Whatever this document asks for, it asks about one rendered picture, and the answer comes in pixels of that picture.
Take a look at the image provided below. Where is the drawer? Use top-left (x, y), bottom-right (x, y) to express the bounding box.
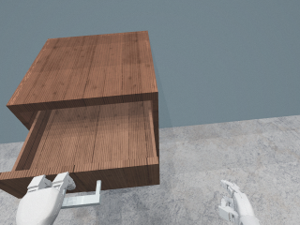
top-left (0, 100), bottom-right (159, 199)

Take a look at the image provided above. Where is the left robot hand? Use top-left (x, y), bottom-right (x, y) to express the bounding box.
top-left (16, 172), bottom-right (76, 225)

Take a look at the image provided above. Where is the cabinet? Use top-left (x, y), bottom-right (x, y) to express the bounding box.
top-left (6, 30), bottom-right (160, 192)

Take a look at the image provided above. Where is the handle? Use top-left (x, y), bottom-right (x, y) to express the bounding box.
top-left (61, 180), bottom-right (102, 209)

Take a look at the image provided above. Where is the right robot hand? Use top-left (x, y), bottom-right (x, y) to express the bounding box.
top-left (218, 179), bottom-right (256, 225)

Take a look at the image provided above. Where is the right robot forearm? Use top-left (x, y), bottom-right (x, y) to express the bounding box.
top-left (238, 215), bottom-right (262, 225)

